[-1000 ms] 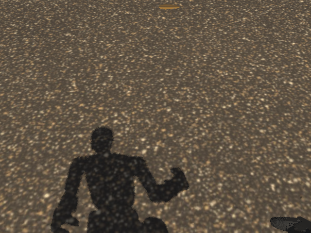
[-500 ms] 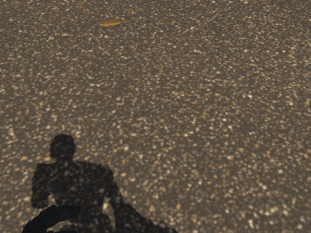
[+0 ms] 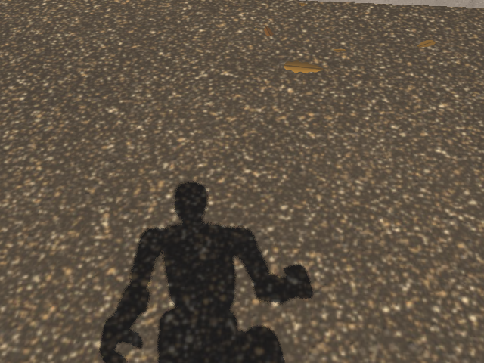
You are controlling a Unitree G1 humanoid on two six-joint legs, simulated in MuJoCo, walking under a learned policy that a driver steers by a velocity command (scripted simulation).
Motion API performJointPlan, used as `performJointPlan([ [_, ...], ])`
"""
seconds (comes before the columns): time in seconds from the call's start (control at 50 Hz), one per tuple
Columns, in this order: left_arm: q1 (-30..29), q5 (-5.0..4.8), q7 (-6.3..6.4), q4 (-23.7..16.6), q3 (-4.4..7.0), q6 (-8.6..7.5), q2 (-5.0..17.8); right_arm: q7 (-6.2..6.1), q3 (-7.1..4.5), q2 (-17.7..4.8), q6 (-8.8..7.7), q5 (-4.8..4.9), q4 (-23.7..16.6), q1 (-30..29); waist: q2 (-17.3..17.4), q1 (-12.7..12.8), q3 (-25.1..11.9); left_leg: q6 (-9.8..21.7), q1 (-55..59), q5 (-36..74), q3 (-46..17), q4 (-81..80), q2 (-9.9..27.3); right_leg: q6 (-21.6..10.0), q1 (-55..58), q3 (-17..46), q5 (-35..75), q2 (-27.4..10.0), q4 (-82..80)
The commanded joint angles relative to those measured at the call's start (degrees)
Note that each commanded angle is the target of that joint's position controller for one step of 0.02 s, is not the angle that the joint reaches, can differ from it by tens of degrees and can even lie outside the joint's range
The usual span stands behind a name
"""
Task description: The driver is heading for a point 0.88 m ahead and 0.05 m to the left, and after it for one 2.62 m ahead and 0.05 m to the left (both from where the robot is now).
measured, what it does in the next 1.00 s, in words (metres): walks ahead: left foot, then right foot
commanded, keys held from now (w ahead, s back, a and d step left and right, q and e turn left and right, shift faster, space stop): w+q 0.18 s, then w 0.76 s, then w+e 0.06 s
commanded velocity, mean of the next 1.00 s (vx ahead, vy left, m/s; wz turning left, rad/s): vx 0.50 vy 0.00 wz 0.21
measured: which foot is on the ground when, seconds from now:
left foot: up 0.00-0.04, down 0.06-0.58, up 0.60-1.00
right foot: down 0.00-0.06, up 0.08-0.54, down 0.56-1.00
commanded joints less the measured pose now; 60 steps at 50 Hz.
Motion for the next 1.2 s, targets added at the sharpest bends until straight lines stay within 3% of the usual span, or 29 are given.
performJointPlan([
  [0.02, -1.41, -0.47, 1.13, -2.68, 2.96, 0.89, 11.66, 0.6, -2.47, -6.8, -0.62, -0.17, -5.53, -0.42, -7.27, -3.97, -1.07, 3.11, 5.24, -8.07, 4.82, -0.46, -4.11, -6.48, 1.52, 1.82, 56.69, -16.75, 10.76],
  [0.04, -2.24, -0.47, 1.56, -3.01, 2.83, 1.43, 11.56, 0.32, -3.98, -9.12, -0.54, -0.06, -3.58, 7.79, -6.33, -8.55, -5.44, 4.92, 16.51, -5.93, 5.81, -3.46, -6.73, -4.85, -1.55, -0.19, 60.23, -14.73, 21.7],
  [0.06, -1.59, 0.26, 1.99, -4.06, 2.11, 1.22, 10.16, -0.63, -5.96, -13.62, -0.18, 0.1, -1.45, 17.66, -1.93, -12.67, -11.13, 8.1, 34.34, -3.65, -2.9, -4.41, -2.67, -2.52, -14.07, -0.61, 48.03, -12.38, 37.79],
  [0.08, 3.8, 2.19, 0.98, -7.02, -0.61, -0.45, 1.93, -1.22, -7.04, -19.95, -0.21, 0.48, -1.46, 18.41, 13.32, -7.12, -15.99, 18.61, 54.79, -10.23, -34.34, -8.38, 12.11, 1.42, -40.94, 1.97, -3.12, -0.55, 58.86],
  [0.1, -0.15, 0.63, -0.07, -7.12, -0.32, -2.8, 5.44, -1.22, -5.78, -15.86, -0.66, 0.36, -2.75, 20.34, 8.91, -10.57, -23.62, 21.51, 59.86, -16.5, -48.6, -16.22, 15.9, 0.95, -48.47, 14.8, -13.05, 1.23, 66.7],
  [0.12, -5.34, -1.56, -0.76, -8.85, 0.45, -4.09, 8.18, -1.33, -4.94, -12.88, -1.01, -0.22, -2.5, 18.54, 6.17, -11.48, -16.01, 18.4, 55.38, -14.22, -39.99, -17.05, 14.01, -0.31, -53.24, 16.09, -8.46, -1.99, 66.71],
  [0.14, -7.48, -1.33, -0.68, -9.49, 0.06, -4.77, 7.58, -1.5, -4.55, -11.47, -1.17, -0.1, -2.98, 15.31, 1.35, -9.6, -10.68, 16.26, 47.04, -10.1, -32.73, -17.12, 11.43, -1.07, -52.09, 15.41, -3.55, -4.52, 62.17],
  [0.16, -8.35, 0.07, -0.29, -9.33, 0.33, -4.84, 7.56, -1.59, -4.08, -10.03, -1.09, -0.3, -3.83, 11.35, -1.44, -7.2, -6.75, 14.88, 38.46, -4.28, -27.88, -17.97, 9.49, -0.78, -48.79, 14.97, -0.78, -6.24, 56.8],
  [0.18, -7.73, 0.79, -0.12, -9.25, 0.86, -4.22, 8.2, -1.74, -3.48, -8.52, -1.08, -0.88, -4.9, 8.82, -0.74, -5.06, -5.29, 14.41, 32.5, 1.11, -24.65, -19.37, 7.91, -0.43, -44.45, 15.21, 0.93, -7.44, 53.89],
  [0.24, -5.13, 1.18, -0.14, -8.5, 0.62, -2.08, 6.08, -2.21, -3.26, -8.25, -1.45, -0.91, -4.94, 7.66, 0.42, -2.9, -3.82, 14.85, 24.54, 9.26, -18.72, -22.19, 6.5, 1.81, -40.29, 13.29, 4.18, -8.01, 47.86],
  [0.34, -14.29, 1.05, -0.39, -10.41, -0.54, -1.84, 3.28, -3.26, -3.41, -9.7, -1.56, -0.48, -2.24, 11.42, 1.46, -6.45, -0.84, 10.71, 21.65, 7.03, -10.43, -23.53, 2.35, 2.95, -37.94, 11.6, 23.63, -6.28, 28.16],
  [0.46, -22.47, 0.13, -1.85, -13.11, -0.39, -2.84, 4.44, -3.25, -3.52, -10.53, -1.03, -0.06, 1.12, 16.75, 2.01, -9.73, 1.98, 9.75, 31.66, 2.25, -14.69, -20.3, 7.02, 0.28, -40.24, 12.06, 24.35, -4.3, 17.18],
  [0.52, -20.07, 0.16, -2.31, -13.06, 0.08, -3.3, 5.55, -3.61, -3.84, -11.14, -0.22, -0.17, 1.92, 16.79, 3.61, -7.81, 1.26, 8.28, 36.6, 10.8, -16.15, -16.15, 8.77, -2.21, -37.32, 11.08, 17.22, -3.09, 14.81],
  [0.56, -8.57, 0.54, -1.87, -9.97, 1.75, -3.55, 8.59, -3.67, -3.3, -10.09, 0.12, -0.39, 1.36, 14.87, 2.97, -1.67, -6.4, 5.77, 33.86, 24.89, -12.3, -3.25, 4.27, -5.55, -19.28, 9.59, 19.43, -2.07, 13.17],
  [0.58, 1.57, 1.22, -1.5, -8.61, 2.56, -3.55, 12.05, -3.76, -2.18, -7.7, 0.05, -1.4, -0.15, 14.37, -2.08, 2.36, -15.06, 3.59, 23.96, 13.18, -9.38, 12.78, 0.4, -9.76, -2.61, 20.17, 21.94, -11.53, 15.17],
  [0.6, 6.0, 0.84, -1.78, -6.49, 3.7, -2.9, 15.52, -3.44, -0.82, -2.83, -1.05, -0.48, -0.15, 22.94, -18.88, -0.63, -21.71, -0.97, 1.33, -24.03, -5.37, 32.72, -9.0, -19.12, 17.07, 45.24, 10.9, -23.24, 11.11],
  [0.62, 6.64, -0.68, -1.91, -6.35, 2.32, -2.64, 10.1, -3.24, -1.47, -7.41, -1.71, 0.06, 0.42, 20.13, -14.37, 1.65, -19.36, -0.95, -6.64, -31.14, -10.23, 38.56, -6.88, -18.0, 16.59, 51.74, -1.5, -23.13, 5.78],
  [0.64, 2.62, -0.49, -1.59, -7.0, 1.56, -2.36, 7.92, -3.0, -2.27, -10.07, -2.1, 0.84, -1.13, 13.79, -9.69, 1.94, -10.67, -0.73, -9.84, -26.2, -9.04, 39.44, -3.9, -15.36, 9.34, 43.79, -2.5, -21.23, 4.34],
  [0.68, -3.46, 0.72, -1.52, -7.84, 0.74, -1.83, 6.27, -3.05, -2.25, -9.05, -2.38, -0.38, -2.53, 8.28, -4.17, -0.81, -2.44, -1.1, -7.13, -18.61, -5.78, 33.52, 0.38, -13.9, -4.75, 33.8, 8.03, -17.05, 1.46],
  [0.76, -4.62, 0.4, -1.55, -6.93, 0.48, -2.46, 5.94, -3.05, -1.93, -5.7, -1.24, -0.62, -1.8, 10.96, -6.99, -4.32, -1.51, -2.66, -1.16, -14.98, -4.13, 25.39, 2.85, -14.37, -12.99, 24.83, 19.61, -13.82, -2.96],
  [0.9, -0.29, -0.48, -0.61, -3.85, 1.23, -1.51, 8.91, -2.38, -0.84, -3.38, -1.94, -0.57, -4.68, -1.64, -5.48, -0.52, 1.27, -3.84, 0.88, 4.7, -1.49, 2.37, 1.57, -11.94, -13.19, 15.4, 23.49, -11.06, -4.89],
  [1.0, 3.86, -1.11, -0.27, -1.13, 1.5, -0.05, 9.63, -1.06, -1.22, -4.58, -2.89, -0.07, -7.34, -7.97, -5.78, 0.43, 3.17, -2.23, 1.78, 2.02, -2.23, -5.12, -0.25, -11.0, -7.08, 18.76, 23.35, -14.5, -0.78],
  [1.04, 2.98, -1.13, 0.11, -0.95, 1.96, 0.56, 10.79, -0.92, -1.9, -6.22, -3.39, -0.21, -6.71, -4.96, -6.69, -2.03, 1.79, -1.14, 7.24, -1.57, -1.92, -7.33, -1.35, -9.9, -5.91, 20.28, 27.07, -15.14, 3.01],
  [1.08, 1.64, -0.64, 0.22, -1.5, 1.18, 0.67, 8.87, -1.74, -4.08, -10.49, -3.62, -0.93, -3.14, 8.41, -5.36, -8.94, -7.15, 1.9, 28.76, -0.42, -1.75, -8.31, -0.71, -6.89, -11.83, 17.02, 33.94, -10.08, 18.68],
  [1.1, 1.63, 1.14, 0.24, -3.47, -0.4, 0.45, 4.5, -2.49, -5.21, -15.02, -3.35, -1.81, -2.03, 18.75, 2.81, -12.43, -17.15, 5.38, 46.02, 1.03, -14.29, -6.16, 11.54, -4.31, -23.52, 13.74, 16.1, -4.99, 37.6],
  [1.12, 9.52, -0.55, 0.02, -3.89, -1.52, -0.59, 0.33, -2.09, -5.42, -16.8, -2.74, -1.93, -1.0, 19.51, 18.44, -8.35, -23.42, 12.9, 58.63, -12.03, -37.84, -13.37, 21.4, -1.94, -41.94, 14.06, -13.81, 1.48, 53.27],
  [1.14, 6.11, -1.86, 0.01, -2.84, 0.07, -0.87, 7.0, -2.11, -4.08, -10.94, -2.58, -1.37, -1.59, 18.01, 10.33, -10.3, -17.7, 11.08, 53.97, -20.15, -37.03, -16.55, 19.34, -1.81, -47.28, 18.2, -12.33, -1.75, 59.24],
  [1.16, 1.19, -2.25, -0.04, -4.17, 0.87, -0.91, 8.94, -2.3, -3.29, -8.65, -2.66, -0.97, -1.57, 14.75, 7.04, -10.03, -10.13, 8.95, 46.92, -19.2, -28.25, -17.69, 17.62, -2.01, -49.41, 17.12, -6.81, -3.88, 59.59],
  [1.2, -1.81, -1.18, 0.34, -4.51, 1.18, -0.14, 7.31, -2.07, -2.41, -5.94, -2.99, -1.56, -1.47, 7.93, 3.26, -6.6, -2.93, 7.73, 34.04, -5.39, -17.27, -21.06, 13.49, -0.98, -45.13, 16.1, 0.44, -7.07, 55.55],
])
Next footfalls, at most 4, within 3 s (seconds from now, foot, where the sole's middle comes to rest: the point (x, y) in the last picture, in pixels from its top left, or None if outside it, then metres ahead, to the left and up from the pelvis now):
0.06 left None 0.20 0.11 -0.77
0.56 right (287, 348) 0.52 -0.05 -0.77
1.08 left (189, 265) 0.74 0.25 -0.77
1.56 right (269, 220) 0.93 0.01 -0.77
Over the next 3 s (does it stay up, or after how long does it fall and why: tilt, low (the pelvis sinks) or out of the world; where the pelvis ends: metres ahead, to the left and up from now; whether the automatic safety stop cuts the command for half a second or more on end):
stays up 0.89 0.15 0.01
